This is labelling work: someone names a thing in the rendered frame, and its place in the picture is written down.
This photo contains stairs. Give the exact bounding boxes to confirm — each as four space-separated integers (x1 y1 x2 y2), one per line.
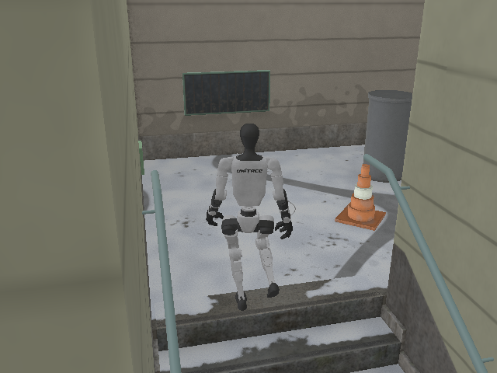
157 296 404 373

